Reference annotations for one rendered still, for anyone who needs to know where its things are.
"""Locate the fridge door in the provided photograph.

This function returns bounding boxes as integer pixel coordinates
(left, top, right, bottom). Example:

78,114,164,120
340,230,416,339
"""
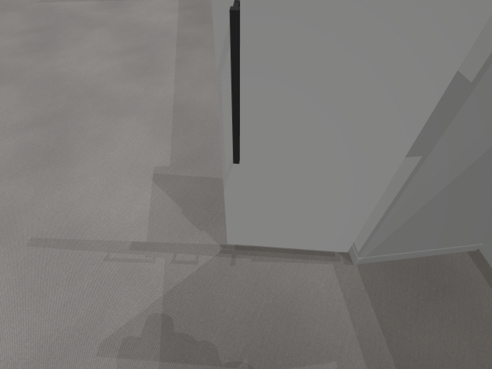
211,0,492,252

